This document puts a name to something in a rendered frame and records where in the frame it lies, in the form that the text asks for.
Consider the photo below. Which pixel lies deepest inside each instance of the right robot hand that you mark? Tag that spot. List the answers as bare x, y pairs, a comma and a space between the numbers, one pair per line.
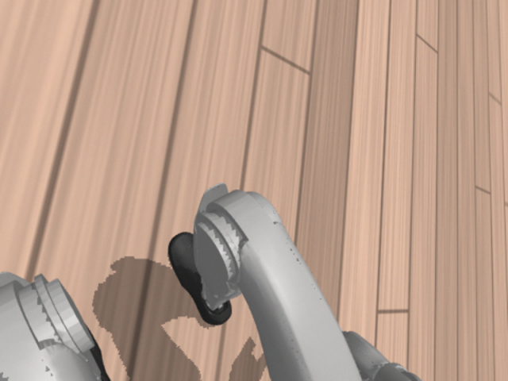
368, 359

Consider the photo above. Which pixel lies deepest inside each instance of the left robot foot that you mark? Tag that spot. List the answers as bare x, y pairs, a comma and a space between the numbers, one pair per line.
96, 352

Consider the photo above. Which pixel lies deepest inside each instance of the right robot arm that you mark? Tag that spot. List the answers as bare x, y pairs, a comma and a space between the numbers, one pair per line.
395, 372

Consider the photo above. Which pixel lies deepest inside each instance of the right robot foot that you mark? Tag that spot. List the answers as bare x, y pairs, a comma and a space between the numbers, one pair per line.
181, 255

